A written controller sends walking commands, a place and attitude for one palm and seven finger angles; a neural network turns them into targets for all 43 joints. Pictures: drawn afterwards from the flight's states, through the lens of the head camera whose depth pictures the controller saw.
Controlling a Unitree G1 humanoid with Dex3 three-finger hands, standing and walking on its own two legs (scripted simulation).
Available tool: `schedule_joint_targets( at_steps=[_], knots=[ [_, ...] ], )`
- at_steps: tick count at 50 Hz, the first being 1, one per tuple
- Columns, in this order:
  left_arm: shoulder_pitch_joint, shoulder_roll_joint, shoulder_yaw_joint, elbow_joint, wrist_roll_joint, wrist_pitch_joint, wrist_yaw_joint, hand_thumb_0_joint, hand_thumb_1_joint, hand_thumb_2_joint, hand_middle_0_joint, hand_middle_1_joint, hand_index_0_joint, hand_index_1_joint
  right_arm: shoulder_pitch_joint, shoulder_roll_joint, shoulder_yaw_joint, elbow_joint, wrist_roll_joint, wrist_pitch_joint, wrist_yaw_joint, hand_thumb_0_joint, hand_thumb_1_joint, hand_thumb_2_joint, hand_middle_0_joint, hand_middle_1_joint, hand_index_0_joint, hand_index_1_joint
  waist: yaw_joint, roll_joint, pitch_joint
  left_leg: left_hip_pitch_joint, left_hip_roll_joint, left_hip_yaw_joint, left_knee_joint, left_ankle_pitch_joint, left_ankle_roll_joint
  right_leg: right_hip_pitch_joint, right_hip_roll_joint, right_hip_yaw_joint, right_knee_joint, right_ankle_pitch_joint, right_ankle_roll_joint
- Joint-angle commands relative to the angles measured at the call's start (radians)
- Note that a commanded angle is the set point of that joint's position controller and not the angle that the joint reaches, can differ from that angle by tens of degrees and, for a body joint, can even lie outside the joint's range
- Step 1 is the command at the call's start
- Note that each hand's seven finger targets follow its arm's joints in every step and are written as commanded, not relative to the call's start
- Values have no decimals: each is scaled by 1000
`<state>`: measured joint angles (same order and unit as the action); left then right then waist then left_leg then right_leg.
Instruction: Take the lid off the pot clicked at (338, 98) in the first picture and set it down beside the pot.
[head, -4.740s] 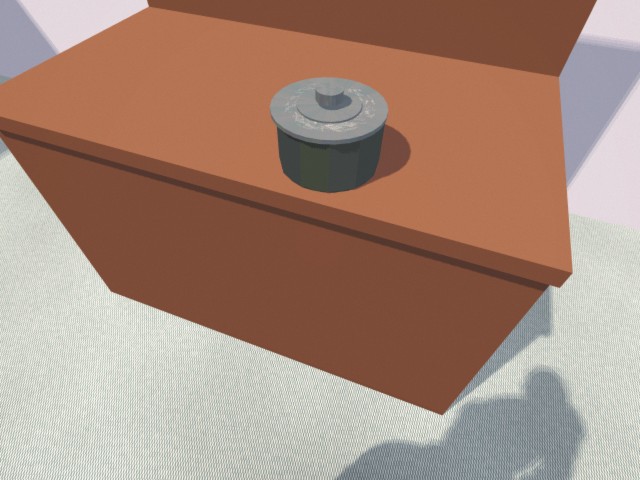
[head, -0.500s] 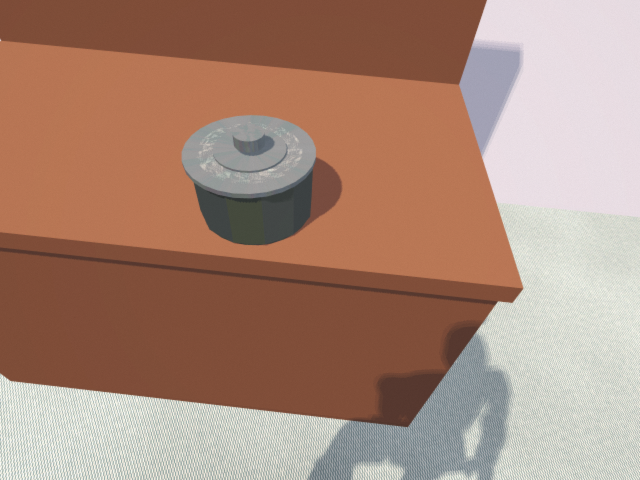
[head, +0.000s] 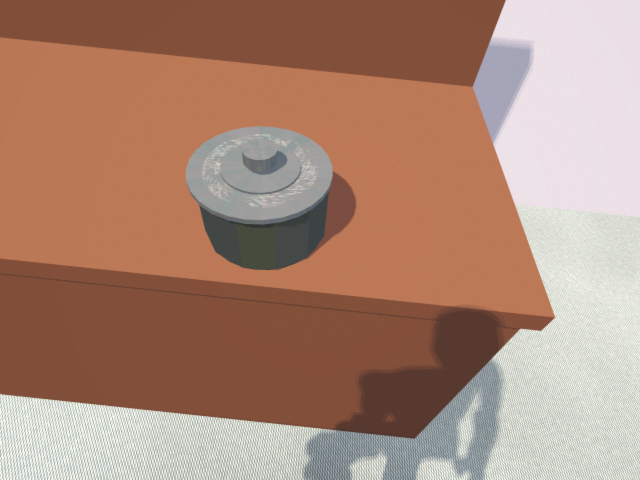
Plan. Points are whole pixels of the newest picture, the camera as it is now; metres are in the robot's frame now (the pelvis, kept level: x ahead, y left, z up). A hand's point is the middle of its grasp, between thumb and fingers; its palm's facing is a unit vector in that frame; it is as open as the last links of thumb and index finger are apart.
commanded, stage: come to a stop and stand still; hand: left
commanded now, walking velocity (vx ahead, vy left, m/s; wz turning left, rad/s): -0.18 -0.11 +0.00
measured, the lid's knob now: (259, 154) +0.48 +0.12 +0.15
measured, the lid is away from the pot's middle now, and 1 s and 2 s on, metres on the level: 0.00 0.00 0.00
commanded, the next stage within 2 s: look again from close up in 1.08 s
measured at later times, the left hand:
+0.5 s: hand out of the picture +0.08 +0.15 -0.17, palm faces +0.07 -0.98 -0.21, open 7.2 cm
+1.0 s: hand out of the picture -0.03 +0.09 -0.17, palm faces +0.11 -0.98 -0.15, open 7.4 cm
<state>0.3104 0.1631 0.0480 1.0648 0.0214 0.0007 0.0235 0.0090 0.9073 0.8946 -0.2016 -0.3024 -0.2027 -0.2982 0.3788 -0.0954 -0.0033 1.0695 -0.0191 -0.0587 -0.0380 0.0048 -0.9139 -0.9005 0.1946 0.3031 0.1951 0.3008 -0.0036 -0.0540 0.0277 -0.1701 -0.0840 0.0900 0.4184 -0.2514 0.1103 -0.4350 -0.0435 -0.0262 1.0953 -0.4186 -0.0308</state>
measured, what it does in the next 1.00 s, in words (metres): steps on the spot: right foot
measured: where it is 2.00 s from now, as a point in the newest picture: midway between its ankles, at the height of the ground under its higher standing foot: outside the picture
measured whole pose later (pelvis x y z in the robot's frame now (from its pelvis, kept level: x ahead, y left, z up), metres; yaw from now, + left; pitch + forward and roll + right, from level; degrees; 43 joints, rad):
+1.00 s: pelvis +0.02 -0.06 +0.00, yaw +2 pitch -1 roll +0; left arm 0.38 0.11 0.00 1.15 0.00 -0.02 0.03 0.01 0.91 0.89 -0.20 -0.30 -0.20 -0.30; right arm 0.35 -0.09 0.02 1.18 -0.01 -0.01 -0.04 0.01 -0.91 -0.90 0.19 0.30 0.20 0.30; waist 0.02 0.00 -0.01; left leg -0.11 -0.01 0.02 0.39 -0.26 0.01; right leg -0.21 0.05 -0.05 0.39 -0.17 -0.07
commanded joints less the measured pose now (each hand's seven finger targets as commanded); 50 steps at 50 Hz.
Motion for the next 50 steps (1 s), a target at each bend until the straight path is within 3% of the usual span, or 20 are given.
schedule_joint_targets(
  at_steps=[1, 2, 7, 9, 11, 12, 13, 14, 15, 16, 18, 21, 24, 28, 30, 32, 38, 40, 43, 50],
  knots=[
    [47, -4, -5, -49, -7, 3, 9, 0, 900, 900, -200, -300, -200, -300, 58, -109, -3, -9, 9, -16, -17, 0, -900, -900, 200, 300, 200, 300, 28, 95, 3, 58, 282, -185, -142, 794, 67, -41, -21, 23, -87, 84, 34],
    [36, 4, -6, -52, -8, 6, 12, 0, 900, 900, -200, -300, -200, -300, 62, -111, -3, -2, 9, -12, -19, 0, -900, -900, 200, 300, 200, 300, 23, 114, -10, 86, 283, -181, -126, 835, 60, -37, -16, 18, -132, 89, 36],
    [-63, 26, -5, -86, -10, 13, 20, 0, 900, 900, -200, -300, -200, -300, 57, -117, -17, 16, 1, 17, -24, 0, -900, -900, 200, 300, 200, 300, -11, 147, -4, 113, 301, -209, -83, 800, 50, 41, -6, 6, -366, 74, 31],
    [-64, 36, 0, -91, -12, 9, 22, 0, 900, 900, -200, -300, -200, -300, 54, -121, -24, 15, 0, 22, -23, 0, -900, -900, 200, 300, 200, 300, -6, 120, 6, 81, 307, -227, -65, 734, 40, 111, -9, 22, -479, 105, 26],
    [-45, 48, 6, -87, -10, 0, 24, 0, 900, 900, -200, -300, -200, -300, 42, -118, -30, 12, 7, 26, -22, 0, -900, -900, 200, 300, 200, 300, 9, 94, 2, 48, 266, -211, -18, 652, -4, 199, -12, 28, -610, 254, 25],
    [-22, 65, 9, -82, -10, -8, 26, 0, 900, 900, -200, -300, -200, -300, 39, -110, -32, 5, 12, 25, -20, 0, -900, -900, 200, 300, 200, 300, 15, 61, -19, 8, 227, -197, 15, 550, -38, 268, -36, 79, -653, 425, 12],
    [-7, 93, 12, -73, -10, -15, 29, 0, 900, 900, -200, -300, -200, -300, 42, -95, -33, 2, 16, 26, -16, 0, -900, -900, 200, 300, 200, 300, 11, 8, -34, -59, 180, -171, 36, 355, -69, 336, -106, 167, -632, 656, -24],
    [-10, 102, 6, -67, -12, -19, 28, 0, 900, 900, -200, -300, -200, -300, 37, -85, -34, -1, 19, 32, -16, 0, -900, -900, 200, 300, 200, 300, -2, -9, -14, -76, 141, -148, 15, 156, -90, 301, -175, 209, -611, 757, -70],
    [-19, 101, 1, -68, -13, -18, 25, 0, 900, 900, -200, -300, -200, -300, 41, -72, -32, 1, 17, 34, -13, 0, -900, -900, 200, 300, 200, 300, -12, 10, -11, -59, 126, -149, -15, 92, -92, 267, -180, 188, -612, 719, -78],
    [-34, 86, -1, -69, -15, -19, 24, 0, 900, 900, -200, -300, -200, -300, 41, -68, -32, 9, 14, 39, -13, 0, -900, -900, 200, 300, 200, 300, -19, -48, -45, -19, 143, -149, -22, 113, -89, 260, -145, 182, -618, 647, -72],
    [-48, 68, -8, -70, -16, -20, 24, 0, 900, 900, -200, -300, -200, -300, 26, -82, -32, 17, 12, 35, -12, 0, -900, -900, 200, 300, 200, 300, -13, -63, -51, 13, 167, -157, -45, 169, -78, 249, -105, 149, -640, 553, -46],
    [-40, 55, -10, -61, -15, -21, 23, 0, 900, 900, -200, -300, -200, -300, 0, -85, -25, 27, 9, 28, -12, 0, -900, -900, 200, 300, 200, 300, -4, 44, -23, 27, 185, -169, -75, 240, -74, 236, -76, 130, -652, 491, -25],
    [-19, 63, -12, -45, -16, -22, 21, 0, 900, 900, -200, -300, -200, -300, -20, -94, -19, 32, 9, 29, -11, 0, -900, -900, 200, 300, 200, 300, 5, 86, -8, 21, 185, -163, -83, 201, -74, 243, -75, 130, -682, 455, -22],
    [-1, 71, -19, -24, -15, -26, 16, 0, 900, 900, -200, -300, -200, -300, -24, -94, -14, 41, 11, 33, -7, 0, -900, -900, 200, 300, 200, 300, 4, 41, 20, 6, 179, -159, -99, 87, -75, 238, -72, 142, -738, 379, -23],
    [1, 75, -22, -17, -15, -26, 14, 0, 900, 900, -200, -300, -200, -300, -19, -99, -9, 45, 11, 35, -5, 0, -900, -900, 200, 300, 200, 300, -1, 57, 43, -3, 172, -156, -105, 49, -78, 216, -74, 151, -758, 321, -24],
    [17, 75, -25, -6, -15, -28, 13, 0, 900, 900, -200, -300, -200, -300, -15, -99, -6, 53, 11, 34, -4, 0, -900, -900, 200, 300, 200, 300, 1, 69, 45, 4, 172, -157, -111, 43, -76, 210, -69, 151, -772, 289, -24],
    [57, 74, -29, 20, -16, -32, 11, 0, 900, 900, -200, -300, -200, -300, 6, -97, 1, 68, 14, 35, -3, 0, -900, -900, 200, 300, 200, 300, 5, 25, 62, -10, 169, -150, -109, 14, -74, 208, -66, 155, -809, 221, -21],
    [71, 67, -30, 28, -15, -33, 12, 0, 900, 900, -200, -300, -200, -300, 17, -92, 4, 76, 13, 34, -3, 0, -900, -900, 200, 300, 200, 300, 3, 54, 62, -12, 162, -150, -107, 12, -74, 204, -68, 162, -814, 200, -23],
    [93, 68, -31, 40, -16, -34, 12, 0, 900, 900, -200, -300, -200, -300, 31, -84, 6, 82, 15, 33, -3, 0, -900, -900, 200, 300, 200, 300, 7, 31, 62, -22, 165, -146, -107, 4, -73, 214, -64, 153, -820, 195, -20],
    [126, 42, -32, 58, -15, -36, 16, 0, 900, 900, -200, -300, -200, -300, 76, -58, 11, 102, 14, 33, -4, 0, -900, -900, 200, 300, 200, 300, 6, 51, 84, -51, 154, -144, -97, -5, -75, 201, -64, 156, -826, 153, -22]
  ],
)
